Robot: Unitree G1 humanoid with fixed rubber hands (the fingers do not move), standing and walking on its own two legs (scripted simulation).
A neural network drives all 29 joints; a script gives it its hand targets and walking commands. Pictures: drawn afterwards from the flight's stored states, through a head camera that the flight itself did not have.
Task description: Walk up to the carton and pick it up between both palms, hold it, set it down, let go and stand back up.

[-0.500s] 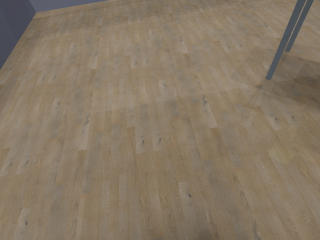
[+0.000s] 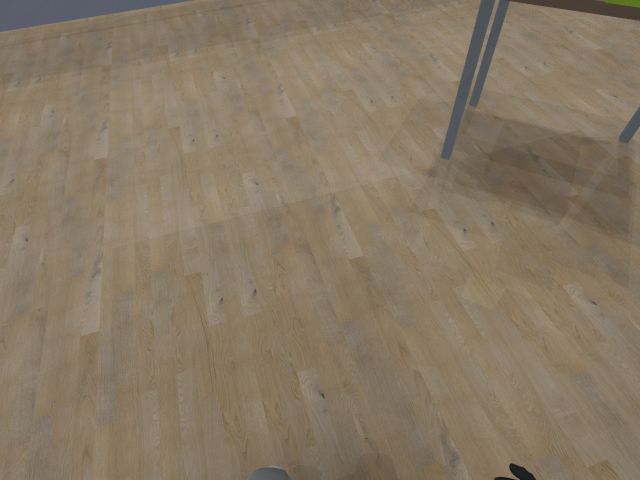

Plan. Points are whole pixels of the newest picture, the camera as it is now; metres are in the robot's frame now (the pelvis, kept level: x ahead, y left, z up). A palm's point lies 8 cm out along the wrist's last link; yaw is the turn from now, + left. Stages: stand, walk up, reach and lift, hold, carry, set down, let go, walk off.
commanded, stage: walk up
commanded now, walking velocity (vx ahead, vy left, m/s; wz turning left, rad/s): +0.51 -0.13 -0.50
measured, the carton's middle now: out of the picture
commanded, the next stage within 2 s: none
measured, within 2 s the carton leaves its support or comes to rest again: neither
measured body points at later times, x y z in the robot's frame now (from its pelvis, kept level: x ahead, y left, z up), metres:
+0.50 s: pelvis +0.13 -0.06 -0.02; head +0.16 -0.06 +0.43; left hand +0.33 +0.14 -0.15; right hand -0.04 -0.24 -0.16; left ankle -0.01 +0.14 -0.74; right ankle +0.22 -0.25 -0.70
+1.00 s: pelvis +0.40 -0.19 -0.01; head +0.41 -0.19 +0.44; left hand +0.44 +0.05 -0.16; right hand +0.46 -0.47 -0.13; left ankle +0.61 -0.13 -0.71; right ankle +0.24 -0.26 -0.74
